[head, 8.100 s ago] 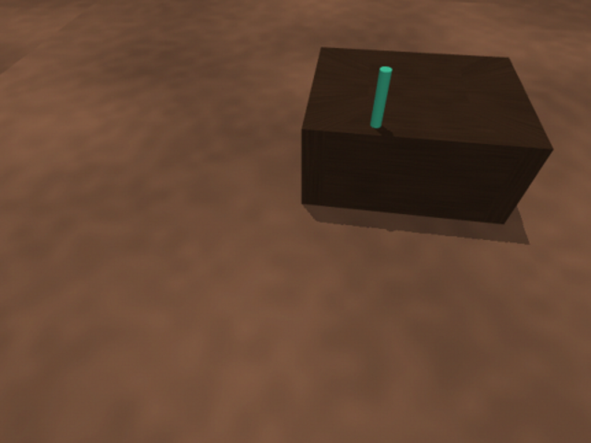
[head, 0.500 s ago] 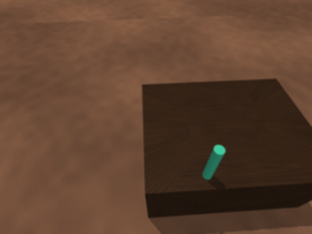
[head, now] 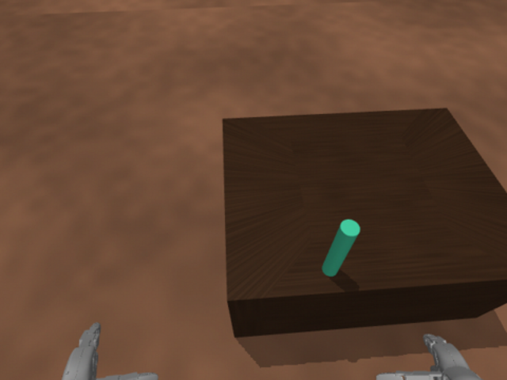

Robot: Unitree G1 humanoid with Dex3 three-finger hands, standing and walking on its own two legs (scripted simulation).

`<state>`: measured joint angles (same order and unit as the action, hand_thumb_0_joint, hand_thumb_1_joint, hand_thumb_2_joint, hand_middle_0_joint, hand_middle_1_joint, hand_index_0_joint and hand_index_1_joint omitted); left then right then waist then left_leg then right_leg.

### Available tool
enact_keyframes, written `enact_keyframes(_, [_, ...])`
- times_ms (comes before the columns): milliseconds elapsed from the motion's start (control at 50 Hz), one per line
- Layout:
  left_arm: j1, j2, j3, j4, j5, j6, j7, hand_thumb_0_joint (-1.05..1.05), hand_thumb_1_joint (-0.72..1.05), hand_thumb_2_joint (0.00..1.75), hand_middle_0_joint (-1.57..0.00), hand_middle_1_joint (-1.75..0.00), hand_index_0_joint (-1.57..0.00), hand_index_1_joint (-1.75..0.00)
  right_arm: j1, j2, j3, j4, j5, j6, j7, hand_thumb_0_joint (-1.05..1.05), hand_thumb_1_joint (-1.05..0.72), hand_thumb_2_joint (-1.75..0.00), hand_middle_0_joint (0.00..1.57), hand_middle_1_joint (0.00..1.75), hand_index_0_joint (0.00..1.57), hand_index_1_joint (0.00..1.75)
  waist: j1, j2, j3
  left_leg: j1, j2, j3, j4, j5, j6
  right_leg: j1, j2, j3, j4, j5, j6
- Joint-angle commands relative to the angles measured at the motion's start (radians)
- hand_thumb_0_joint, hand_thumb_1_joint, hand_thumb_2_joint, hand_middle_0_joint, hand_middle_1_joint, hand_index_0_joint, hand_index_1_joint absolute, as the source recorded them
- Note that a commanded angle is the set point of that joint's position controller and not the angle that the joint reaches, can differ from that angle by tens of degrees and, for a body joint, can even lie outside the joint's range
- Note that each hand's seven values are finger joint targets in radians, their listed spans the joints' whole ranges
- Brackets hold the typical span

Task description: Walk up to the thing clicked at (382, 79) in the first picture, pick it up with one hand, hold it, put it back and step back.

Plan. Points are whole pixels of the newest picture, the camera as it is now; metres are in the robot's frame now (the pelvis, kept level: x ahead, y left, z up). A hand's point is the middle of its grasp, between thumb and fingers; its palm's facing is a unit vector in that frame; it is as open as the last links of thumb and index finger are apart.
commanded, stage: go down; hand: right
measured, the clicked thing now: (338, 250) +0.43 -0.20 -0.23
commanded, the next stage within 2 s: none
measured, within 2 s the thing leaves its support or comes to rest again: neither
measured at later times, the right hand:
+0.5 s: hand (421, 373) +0.15 -0.26 -0.12, palm faces +0.07 +0.94 -0.33, open 17.5 cm
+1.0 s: hand (440, 359) +0.17 -0.28 -0.09, palm faces +0.15 +0.94 -0.32, open 17.6 cm
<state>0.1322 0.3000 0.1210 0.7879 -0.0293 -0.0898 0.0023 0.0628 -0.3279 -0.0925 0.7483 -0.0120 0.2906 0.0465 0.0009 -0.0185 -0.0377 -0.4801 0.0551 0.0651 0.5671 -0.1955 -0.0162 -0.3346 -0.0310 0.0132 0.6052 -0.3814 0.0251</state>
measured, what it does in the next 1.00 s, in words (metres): stands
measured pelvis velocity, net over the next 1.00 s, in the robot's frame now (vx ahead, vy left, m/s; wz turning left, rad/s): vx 0.00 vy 0.00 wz -0.03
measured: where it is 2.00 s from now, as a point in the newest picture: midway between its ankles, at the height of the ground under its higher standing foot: outside the picture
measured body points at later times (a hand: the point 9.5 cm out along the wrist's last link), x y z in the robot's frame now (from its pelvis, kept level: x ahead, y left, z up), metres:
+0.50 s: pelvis +0.01 -0.01 -0.02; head +0.04 +0.00 +0.43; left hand +0.17 +0.27 -0.10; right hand +0.15 -0.31 -0.10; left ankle +0.05 +0.13 -0.73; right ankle -0.05 -0.13 -0.73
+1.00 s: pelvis +0.00 +0.00 -0.03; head +0.03 -0.01 +0.42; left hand +0.17 +0.26 -0.08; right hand +0.16 -0.33 -0.07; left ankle +0.05 +0.13 -0.73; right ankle -0.05 -0.13 -0.73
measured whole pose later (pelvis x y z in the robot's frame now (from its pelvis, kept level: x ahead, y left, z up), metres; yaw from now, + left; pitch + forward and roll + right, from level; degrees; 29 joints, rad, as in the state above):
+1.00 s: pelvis +0.00 +0.00 -0.03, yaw -2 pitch +9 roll +1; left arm 0.34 0.26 0.05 0.41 -0.02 -0.17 0.12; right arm 0.25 -0.39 -0.22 0.25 0.03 0.41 0.11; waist 0.00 -0.02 -0.10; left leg -0.65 0.07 0.09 0.83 -0.33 -0.02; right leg -0.52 -0.03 0.05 0.89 -0.52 0.03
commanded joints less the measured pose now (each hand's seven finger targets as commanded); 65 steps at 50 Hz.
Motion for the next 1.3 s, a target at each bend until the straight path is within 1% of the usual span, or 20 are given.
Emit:
enact_keyframes(0, [-0.057,0.202,0.083,-0.141,0.011,-0.06,0.014,0.0,-0.51,0.04,-0.06,-0.06,-0.07,-0.06,-0.047,-0.187,-0.052,-0.204,-0.015,0.005,-0.017,0.0,0.48,-0.05,0.04,0.05,0.05,0.05,0.009,-0.007,-0.124,0.162,-0.038,0.016,-0.019,0.035,0.024,-0.126,0.035,-0.016,-0.07,0.166,-0.023])
enact_keyframes(140, [-0.028,0.178,0.066,-0.244,0.022,-0.105,0.047,0.0,-0.54,0.05,-0.06,-0.06,-0.06,-0.06,0.005,-0.179,-0.071,-0.347,-0.006,-0.004,-0.048,0.0,0.57,-0.04,0.03,0.05,0.05,0.05,-0.008,-0.008,-0.266,0.19,-0.029,0.005,0.068,0.129,0.029,-0.108,0.028,0.002,0.021,0.32,-0.01])
enact_keyframes(240, [0.05,0.172,0.063,-0.229,0.026,-0.102,0.071,0.0,-0.53,0.04,-0.05,-0.06,-0.05,-0.05,0.083,-0.205,-0.094,-0.41,-0.001,0.032,-0.047,0.0,0.55,-0.02,0.05,0.05,0.05,0.05,-0.01,-0.029,-0.243,0.16,-0.032,0.01,0.084,0.096,0.029,-0.137,0.031,0.003,0.03,0.297,-0.005])
enact_keyframes(280, [0.102,0.16,0.061,-0.212,0.024,-0.098,0.073,0.0,-0.53,0.04,-0.05,-0.06,-0.06,-0.05,0.129,-0.177,-0.073,-0.401,0.003,0.059,-0.04,0.0,0.58,-0.02,0.04,0.05,0.05,0.05,0.004,-0.038,-0.197,0.131,-0.04,0.021,0.088,0.085,0.028,-0.148,0.025,0.008,0.026,0.312,0.0])
enact_keyframes(300, [0.066,0.177,0.069,-0.254,0.023,-0.097,0.071,0.0,-0.53,0.03,-0.05,-0.05,-0.06,-0.05,0.104,-0.206,-0.086,-0.441,0.0,0.065,-0.038,0.0,0.57,-0.02,0.04,0.05,0.05,0.05,0.002,-0.046,-0.184,0.121,-0.038,0.021,0.087,0.063,0.027,-0.161,0.027,0.007,0.024,0.281,0.0])
enact_keyframes(400, [0.082,0.152,0.057,-0.265,0.016,-0.099,0.065,0.0,-0.54,0.04,-0.05,-0.06,-0.06,-0.05,0.102,-0.185,-0.073,-0.476,0.008,0.11,-0.012,0.0,0.61,-0.04,0.02,0.06,0.04,0.06,0.015,-0.035,-0.128,0.079,-0.036,0.025,0.093,0.024,0.025,-0.206,0.03,0.005,0.041,0.201,-0.008])
enact_keyframes(500, [0.08,0.169,0.071,-0.371,0.014,-0.113,0.072,0.0,-0.54,0.04,-0.05,-0.05,-0.06,-0.05,0.113,-0.215,-0.108,-0.56,0.009,0.111,0.001,0.0,0.61,-0.05,0.01,0.06,0.03,0.06,0.018,0.005,-0.188,0.084,-0.028,0.018,0.117,0.059,0.018,-0.194,0.035,0.001,0.087,0.216,-0.014])
enact_keyframes(540, [0.153,0.125,0.042,-0.353,0.013,-0.114,0.071,0.0,-0.54,0.04,-0.05,-0.06,-0.06,-0.06,0.159,-0.204,-0.117,-0.55,0.011,0.111,0.005,0.0,0.61,-0.04,0.02,0.06,0.03,0.06,0.016,-0.003,-0.21,0.092,-0.026,0.018,0.135,0.078,0.019,-0.203,0.037,0.004,0.102,0.241,-0.011])
enact_keyframes(580, [0.094,0.161,0.065,-0.442,0.014,-0.119,0.085,0.0,-0.55,0.05,-0.06,-0.06,-0.05,-0.06,0.143,-0.246,-0.148,-0.624,0.007,0.104,-0.002,0.0,0.61,-0.04,0.02,0.06,0.04,0.06,0.007,-0.007,-0.248,0.103,-0.023,0.013,0.142,0.095,0.017,-0.189,0.038,0.0,0.115,0.254,-0.011])
enact_keyframes(640, [0.133,0.138,0.045,-0.434,0.015,-0.116,0.091,0.0,-0.55,0.05,-0.05,-0.06,-0.05,-0.06,0.194,-0.238,-0.159,-0.616,0.011,0.107,0.003,0.0,0.61,-0.03,0.03,0.05,0.04,0.05,-0.007,-0.023,-0.254,0.102,-0.023,0.015,0.163,0.107,0.022,-0.21,0.037,0.006,0.128,0.291,-0.005])
enact_keyframes(680, [0.15,0.1,0.011,-0.421,0.013,-0.112,0.093,0.0,-0.55,0.05,-0.06,-0.06,-0.05,-0.06,0.21,-0.223,-0.151,-0.616,0.017,0.113,0.009,0.0,0.6,-0.04,0.03,0.06,0.04,0.06,-0.009,-0.039,-0.217,0.083,-0.021,0.014,0.159,0.07,0.022,-0.234,0.039,0.005,0.128,0.248,-0.006])
enact_keyframes(700, [0.125,0.144,0.048,-0.469,0.015,-0.115,0.101,0.0,-0.55,0.05,-0.05,-0.06,-0.05,-0.06,0.2,-0.25,-0.172,-0.649,0.016,0.112,0.012,0.0,0.61,-0.03,0.03,0.06,0.04,0.06,-0.005,-0.035,-0.241,0.088,-0.021,0.013,0.161,0.069,0.022,-0.228,0.039,0.006,0.13,0.241,-0.007])
enact_keyframes(800, [0.152,0.122,0.031,-0.466,0.014,-0.12,0.114,0.0,-0.55,0.05,-0.05,-0.06,-0.05,-0.06,0.219,-0.236,-0.165,-0.633,0.024,0.119,0.032,0.0,0.61,-0.04,0.03,0.06,0.04,0.06,0.007,-0.016,-0.166,0.05,-0.02,0.014,0.146,-0.011,0.014,-0.272,0.04,0.002,0.126,0.127,-0.017])
enact_keyframes(820, [0.204,0.094,0.013,-0.427,0.014,-0.116,0.112,0.0,-0.55,0.05,-0.05,-0.05,-0.05,-0.06,0.186,-0.236,-0.166,-0.645,0.029,0.116,0.042,0.0,0.61,-0.05,0.02,0.06,0.04,0.06,0.018,-0.027,-0.16,0.04,-0.02,0.011,0.145,-0.017,0.015,-0.272,0.041,0.004,0.127,0.117,-0.017])
enact_keyframes(860, [0.144,0.146,0.044,-0.552,0.009,-0.129,0.121,0.0,-0.55,0.05,-0.05,-0.05,-0.05,-0.06,0.114,-0.29,-0.207,-0.696,0.033,0.102,0.043,0.0,0.61,-0.04,0.02,0.06,0.04,0.06,0.025,-0.007,-0.209,0.052,-0.021,0.012,0.151,0.012,0.011,-0.248,0.037,0.011,0.133,0.152,-0.017])
enact_keyframes(920, [0.195,0.098,-0.008,-0.543,0.01,-0.135,0.129,0.0,-0.54,0.04,-0.05,-0.05,-0.06,-0.05,0.027,-0.339,-0.246,-0.722,0.033,0.068,0.047,0.0,0.61,-0.04,0.02,0.06,0.04,0.06,0.032,-0.027,-0.215,0.06,-0.017,0.004,0.158,0.034,0.009,-0.227,0.037,0.011,0.14,0.174,-0.015])
enact_keyframes(980, [0.189,0.051,-0.061,-0.535,0.009,-0.145,0.139,0.0,-0.55,0.06,-0.05,-0.05,-0.05,-0.06,-0.061,-0.384,-0.298,-0.667,0.054,0.025,0.063,0.0,0.61,-0.05,0.02,0.06,0.04,0.06,0.027,-0.04,-0.182,0.056,-0.01,-0.005,0.139,-0.026,0.005,-0.259,0.041,0.011,0.132,0.085,-0.024])
enact_keyframes(1060, [0.171,0.104,-0.035,-0.557,0.01,-0.159,0.152,0.0,-0.55,0.05,-0.05,-0.05,-0.05,-0.05,-0.209,-0.443,-0.331,-0.594,0.069,-0.007,0.107,0.0,0.61,-0.05,0.03,0.06,0.04,0.06,0.039,-0.106,-0.227,0.064,-0.009,-0.012,0.135,-0.013,0.012,-0.224,0.04,0.012,0.118,0.097,-0.019])
enact_keyframes(1140, [0.238,0.088,-0.057,-0.484,0.003,-0.164,0.138,0.0,-0.56,0.06,-0.06,-0.06,-0.05,-0.06,-0.222,-0.411,-0.306,-0.415,0.088,-0.005,0.179,0.0,0.59,-0.05,0.03,0.06,0.04,0.06,0.04,-0.139,-0.205,0.055,-0.021,0.013,0.142,0.021,0.02,-0.189,0.028,0.027,0.099,0.202,-0.006])
enact_keyframes(1280, [0.104,0.148,-0.015,-0.477,0.0,-0.19,0.125,0.0,-0.56,0.06,-0.06,-0.06,-0.05,-0.06,-0.369,-0.511,-0.368,-0.239,0.101,-0.059,0.252,0.0,0.6,-0.05,0.03,0.06,0.05,0.06,0.015,0.001,-0.169,0.075,-0.024,0.019,0.102,-0.039,0.018,-0.248,0.023,0.033,0.066,0.091,-0.027])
